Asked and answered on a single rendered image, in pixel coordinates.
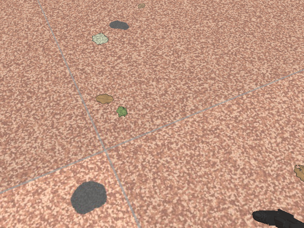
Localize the right robot hand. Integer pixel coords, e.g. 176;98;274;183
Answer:
252;209;304;228

